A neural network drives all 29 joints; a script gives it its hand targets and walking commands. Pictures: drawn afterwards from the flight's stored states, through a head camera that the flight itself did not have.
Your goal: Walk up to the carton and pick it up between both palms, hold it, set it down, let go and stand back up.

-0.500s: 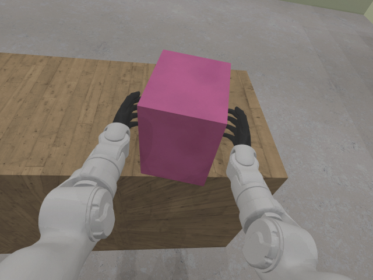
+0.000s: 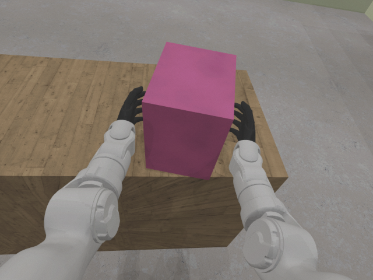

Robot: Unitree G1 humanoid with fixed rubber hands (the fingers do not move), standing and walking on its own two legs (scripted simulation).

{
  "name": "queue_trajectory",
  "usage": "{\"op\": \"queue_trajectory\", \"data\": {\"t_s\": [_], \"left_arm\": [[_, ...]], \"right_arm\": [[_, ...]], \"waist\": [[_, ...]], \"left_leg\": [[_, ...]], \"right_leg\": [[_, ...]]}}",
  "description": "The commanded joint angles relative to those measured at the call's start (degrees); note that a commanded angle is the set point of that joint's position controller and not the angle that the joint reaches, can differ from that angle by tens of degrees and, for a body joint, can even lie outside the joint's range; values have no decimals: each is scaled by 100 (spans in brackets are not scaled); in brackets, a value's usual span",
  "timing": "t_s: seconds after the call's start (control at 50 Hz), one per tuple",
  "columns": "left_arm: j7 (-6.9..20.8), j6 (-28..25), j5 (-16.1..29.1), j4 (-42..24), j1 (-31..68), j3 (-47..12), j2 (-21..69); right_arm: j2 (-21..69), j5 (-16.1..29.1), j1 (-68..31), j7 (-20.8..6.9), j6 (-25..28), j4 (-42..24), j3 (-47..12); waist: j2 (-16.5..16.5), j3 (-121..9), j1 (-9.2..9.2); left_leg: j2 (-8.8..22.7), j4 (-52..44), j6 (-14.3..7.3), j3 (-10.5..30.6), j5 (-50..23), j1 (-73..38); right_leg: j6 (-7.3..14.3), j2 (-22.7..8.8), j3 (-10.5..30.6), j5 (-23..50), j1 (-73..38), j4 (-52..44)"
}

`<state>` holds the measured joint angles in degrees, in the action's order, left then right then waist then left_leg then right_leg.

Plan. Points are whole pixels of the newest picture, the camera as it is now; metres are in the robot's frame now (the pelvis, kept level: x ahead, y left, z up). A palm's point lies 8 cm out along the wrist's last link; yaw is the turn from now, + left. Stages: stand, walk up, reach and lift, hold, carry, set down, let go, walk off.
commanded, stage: reach and lift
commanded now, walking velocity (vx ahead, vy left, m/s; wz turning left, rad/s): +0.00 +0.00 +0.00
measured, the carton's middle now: (188, 114) +0.50 -0.04 +0.08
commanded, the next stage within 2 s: none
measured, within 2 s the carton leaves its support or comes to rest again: neither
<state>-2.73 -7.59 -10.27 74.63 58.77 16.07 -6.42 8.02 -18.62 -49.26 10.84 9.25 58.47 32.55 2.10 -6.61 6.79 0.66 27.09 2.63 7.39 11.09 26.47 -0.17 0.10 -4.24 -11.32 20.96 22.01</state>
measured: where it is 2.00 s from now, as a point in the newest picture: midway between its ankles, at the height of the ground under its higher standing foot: outside the picture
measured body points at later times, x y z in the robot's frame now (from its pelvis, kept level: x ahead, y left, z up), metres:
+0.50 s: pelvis -0.01 +0.00 +0.00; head +0.01 +0.03 +0.45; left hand +0.45 +0.10 +0.12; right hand +0.40 -0.16 +0.12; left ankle +0.02 +0.14 -0.74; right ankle -0.02 -0.12 -0.74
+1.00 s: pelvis -0.03 +0.00 +0.00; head -0.05 +0.03 +0.45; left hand +0.43 +0.10 +0.18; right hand +0.37 -0.16 +0.15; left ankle +0.02 +0.14 -0.74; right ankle -0.02 -0.12 -0.74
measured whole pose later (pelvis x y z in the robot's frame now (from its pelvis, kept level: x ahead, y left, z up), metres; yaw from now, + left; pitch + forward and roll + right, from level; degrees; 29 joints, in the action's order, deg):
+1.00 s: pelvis -0.03 +0.00 +0.00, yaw +0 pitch +4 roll -2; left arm -6.9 8.6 -8.0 62.0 57.3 16.1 -3.8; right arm 6.4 -4.0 -48.1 12.9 -2.5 54.4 23.7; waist 0.9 -8.4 6.8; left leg 0.7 26.2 2.6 7.4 9.5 20.4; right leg -0.2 0.1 -4.2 -10.2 15.3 22.0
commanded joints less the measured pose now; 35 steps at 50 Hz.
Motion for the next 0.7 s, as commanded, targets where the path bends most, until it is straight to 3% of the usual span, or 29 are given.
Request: {"op": "queue_trajectory", "data": {"t_s": [0.0,0.18,0.34,0.46,0.68], "left_arm": [[933,-739,-127,-1428,4077,-1347,4124],[886,-934,-303,-1114,3959,-1076,4070],[817,-938,-346,-1167,4009,-1086,4157],[737,-744,-154,-1420,3941,-1351,4279],[654,35,111,-1903,3746,-1590,4386]], "right_arm": [[3048,-52,-3902,-973,614,-843,-2094],[2984,-223,-3885,-991,911,-496,-2012],[2893,-235,-3822,-1008,995,-194,-1937],[2887,44,-3793,-1010,819,-229,-2179],[2878,849,-4203,-1001,62,-910,-2919]], "waist": [[-977,-4730,483],[-723,-4609,345],[-815,-4625,247],[-840,-4724,196],[-695,-4386,-20]], "left_leg": [[-226,-262,319,-1156,-2498,-1984],[-208,-431,206,-1254,-2150,-1742],[-160,-499,207,-1317,-2050,-1983],[-155,-490,221,-1331,-2110,-2176],[-222,-513,130,-1232,-2115,-2471]], "right_leg": [[-175,-20,39,4108,-2379,134],[-192,-52,88,3911,-2466,145],[-127,4,42,3271,-2078,38],[-98,41,70,3061,-1901,-19],[-149,64,247,2888,-1905,-130]]}}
